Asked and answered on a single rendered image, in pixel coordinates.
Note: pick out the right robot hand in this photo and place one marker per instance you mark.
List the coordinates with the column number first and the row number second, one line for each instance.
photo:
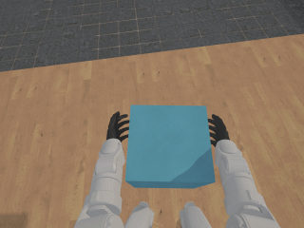
column 219, row 128

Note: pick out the left robot hand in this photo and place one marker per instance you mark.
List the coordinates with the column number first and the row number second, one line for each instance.
column 113, row 131

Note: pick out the right robot shin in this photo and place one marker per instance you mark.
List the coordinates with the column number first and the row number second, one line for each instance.
column 189, row 203

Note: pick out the robot shin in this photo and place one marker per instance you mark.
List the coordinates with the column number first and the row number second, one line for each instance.
column 189, row 203
column 143, row 203

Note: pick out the right robot forearm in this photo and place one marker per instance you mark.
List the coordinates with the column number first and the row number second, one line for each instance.
column 241, row 195

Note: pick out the left robot upper arm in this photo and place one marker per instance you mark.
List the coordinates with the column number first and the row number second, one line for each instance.
column 108, row 220

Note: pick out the left robot forearm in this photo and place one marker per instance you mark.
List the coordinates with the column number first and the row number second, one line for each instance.
column 105, row 191

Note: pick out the carton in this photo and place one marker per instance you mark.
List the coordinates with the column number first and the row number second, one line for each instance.
column 169, row 146

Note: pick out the left robot shin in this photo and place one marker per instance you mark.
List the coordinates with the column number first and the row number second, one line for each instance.
column 143, row 203

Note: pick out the right robot upper arm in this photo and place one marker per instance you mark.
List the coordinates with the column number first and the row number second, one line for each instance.
column 239, row 220

